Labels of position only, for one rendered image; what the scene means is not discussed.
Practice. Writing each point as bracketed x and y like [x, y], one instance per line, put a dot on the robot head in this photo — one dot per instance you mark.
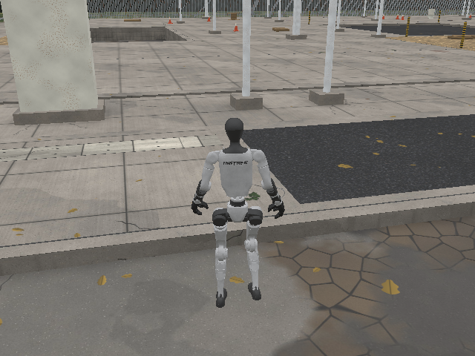
[234, 131]

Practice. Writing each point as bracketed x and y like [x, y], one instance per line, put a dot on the left robot forearm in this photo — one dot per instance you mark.
[199, 195]

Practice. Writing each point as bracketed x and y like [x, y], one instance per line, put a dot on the right robot forearm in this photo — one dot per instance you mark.
[274, 195]

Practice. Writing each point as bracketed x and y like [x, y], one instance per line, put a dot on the robot right hand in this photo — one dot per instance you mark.
[275, 208]

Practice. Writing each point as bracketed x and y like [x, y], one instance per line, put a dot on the left robot shin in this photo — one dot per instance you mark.
[220, 272]

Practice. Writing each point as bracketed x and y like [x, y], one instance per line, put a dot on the right robot upper arm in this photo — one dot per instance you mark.
[259, 156]

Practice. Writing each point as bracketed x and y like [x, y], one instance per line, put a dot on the robot left hand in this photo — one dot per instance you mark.
[201, 205]

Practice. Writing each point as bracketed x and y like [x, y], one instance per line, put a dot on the left robot upper arm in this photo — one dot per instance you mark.
[208, 169]

